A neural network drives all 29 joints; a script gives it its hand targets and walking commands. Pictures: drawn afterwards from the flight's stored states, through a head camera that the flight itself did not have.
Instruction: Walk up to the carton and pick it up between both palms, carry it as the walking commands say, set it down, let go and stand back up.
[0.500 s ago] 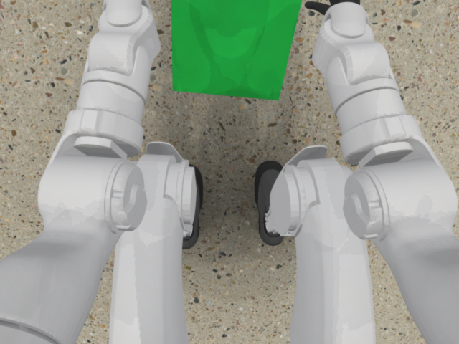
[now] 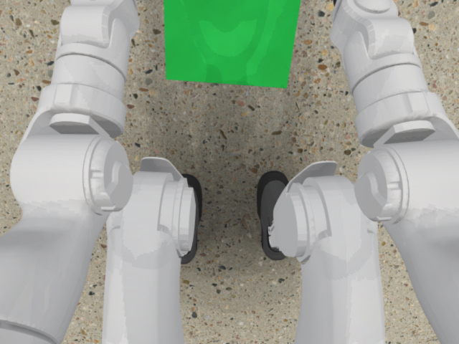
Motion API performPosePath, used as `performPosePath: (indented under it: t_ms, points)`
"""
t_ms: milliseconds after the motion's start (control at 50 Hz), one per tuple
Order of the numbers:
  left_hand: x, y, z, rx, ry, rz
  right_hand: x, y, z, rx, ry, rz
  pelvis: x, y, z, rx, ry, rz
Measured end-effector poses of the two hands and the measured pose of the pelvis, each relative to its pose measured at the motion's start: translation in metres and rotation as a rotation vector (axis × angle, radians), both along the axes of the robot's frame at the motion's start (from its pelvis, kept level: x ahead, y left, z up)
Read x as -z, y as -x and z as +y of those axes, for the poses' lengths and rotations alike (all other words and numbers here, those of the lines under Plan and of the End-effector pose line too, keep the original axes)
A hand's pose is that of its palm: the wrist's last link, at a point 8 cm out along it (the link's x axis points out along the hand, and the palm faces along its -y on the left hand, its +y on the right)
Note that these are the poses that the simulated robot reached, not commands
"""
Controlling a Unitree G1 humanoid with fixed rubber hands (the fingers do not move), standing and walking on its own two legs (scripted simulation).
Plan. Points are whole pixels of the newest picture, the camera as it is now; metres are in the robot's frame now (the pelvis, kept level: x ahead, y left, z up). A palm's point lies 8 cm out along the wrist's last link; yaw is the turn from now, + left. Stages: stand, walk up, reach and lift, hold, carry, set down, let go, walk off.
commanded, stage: set down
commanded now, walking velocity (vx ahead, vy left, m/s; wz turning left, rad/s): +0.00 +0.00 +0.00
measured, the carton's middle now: out of the picture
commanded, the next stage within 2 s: none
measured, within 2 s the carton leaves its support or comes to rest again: rests again in 0.84 s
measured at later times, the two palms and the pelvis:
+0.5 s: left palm out of the picture +0.56 +0.16 -0.17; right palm out of the picture +0.56 -0.12 -0.17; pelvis +0.01 +0.00 -0.01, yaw +0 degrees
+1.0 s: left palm out of the picture +0.56 +0.17 -0.19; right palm out of the picture +0.56 -0.12 -0.19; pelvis +0.02 +0.00 -0.01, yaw +0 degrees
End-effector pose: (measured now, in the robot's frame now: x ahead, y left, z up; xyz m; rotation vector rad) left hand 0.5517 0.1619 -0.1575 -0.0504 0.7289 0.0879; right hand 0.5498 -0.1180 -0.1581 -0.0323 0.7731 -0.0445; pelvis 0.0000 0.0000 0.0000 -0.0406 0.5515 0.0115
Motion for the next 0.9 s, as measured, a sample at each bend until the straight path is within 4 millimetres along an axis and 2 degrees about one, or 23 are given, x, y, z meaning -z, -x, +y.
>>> performPosePath:
  t_ms: [200,680,900]
  points:
    - [0.007,-0.005,0.001,0.007,0.006,-0.007,0.007,-0.006,0.000,-0.002,-0.005,-0.002,0.007,-0.004,0.000,-0.005,0.000,0.011]
    - [0.017,-0.010,0.004,0.004,0.056,-0.004,0.018,-0.011,-0.002,0.011,-0.073,-0.003,0.006,-0.012,-0.001,-0.006,0.000,0.032]
    - [0.033,-0.008,0.003,0.018,0.056,0.041,0.034,-0.009,-0.003,0.008,-0.064,0.044,0.004,-0.019,0.000,-0.007,0.001,0.054]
